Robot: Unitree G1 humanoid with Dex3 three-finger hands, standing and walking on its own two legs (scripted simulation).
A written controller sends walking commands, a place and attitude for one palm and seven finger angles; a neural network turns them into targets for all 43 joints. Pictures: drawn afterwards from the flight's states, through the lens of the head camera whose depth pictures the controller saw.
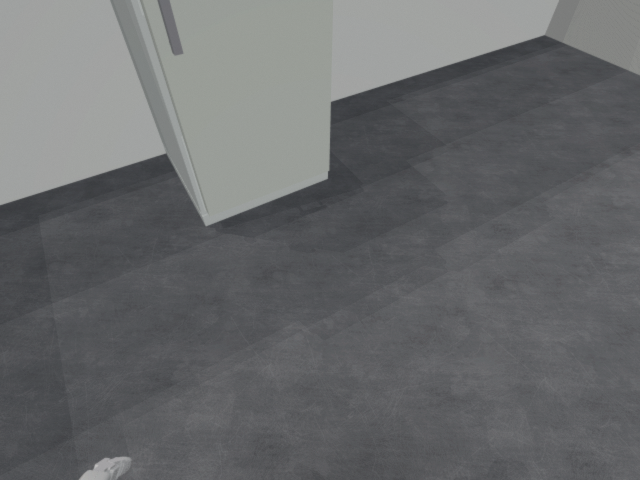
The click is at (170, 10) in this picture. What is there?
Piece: fridge door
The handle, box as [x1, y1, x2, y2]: [157, 0, 183, 55]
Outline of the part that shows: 157,0 172,52 175,55 183,53 169,0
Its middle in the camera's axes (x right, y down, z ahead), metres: -0.41 -0.61 +0.99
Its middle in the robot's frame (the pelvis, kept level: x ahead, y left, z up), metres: +1.15 +0.47 +0.12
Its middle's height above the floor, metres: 0.89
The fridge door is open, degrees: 0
